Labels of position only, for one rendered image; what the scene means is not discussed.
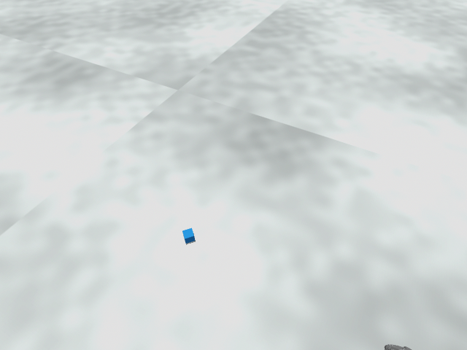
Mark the cube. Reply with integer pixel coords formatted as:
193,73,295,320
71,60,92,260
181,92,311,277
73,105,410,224
182,228,195,244

